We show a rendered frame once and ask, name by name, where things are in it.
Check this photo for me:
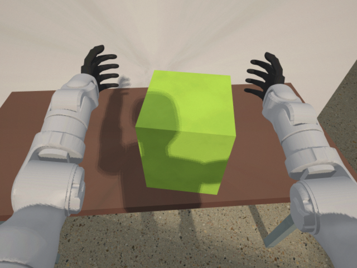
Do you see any right robot upper arm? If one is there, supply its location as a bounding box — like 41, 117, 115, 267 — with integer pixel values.
290, 176, 357, 268

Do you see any left robot hand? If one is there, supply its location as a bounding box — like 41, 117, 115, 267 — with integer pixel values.
81, 45, 119, 92

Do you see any carton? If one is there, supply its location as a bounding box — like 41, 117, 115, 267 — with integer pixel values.
135, 70, 236, 195

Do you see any robot right forearm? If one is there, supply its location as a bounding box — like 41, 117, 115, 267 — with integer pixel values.
262, 84, 357, 185

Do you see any left robot upper arm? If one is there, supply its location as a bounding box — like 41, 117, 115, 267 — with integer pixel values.
0, 160, 85, 268

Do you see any right robot hand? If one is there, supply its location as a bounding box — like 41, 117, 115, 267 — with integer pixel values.
244, 52, 285, 101

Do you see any table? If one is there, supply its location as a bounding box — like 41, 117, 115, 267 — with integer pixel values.
0, 83, 357, 264

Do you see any robot left forearm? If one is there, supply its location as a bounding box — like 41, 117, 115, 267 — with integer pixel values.
11, 73, 99, 211

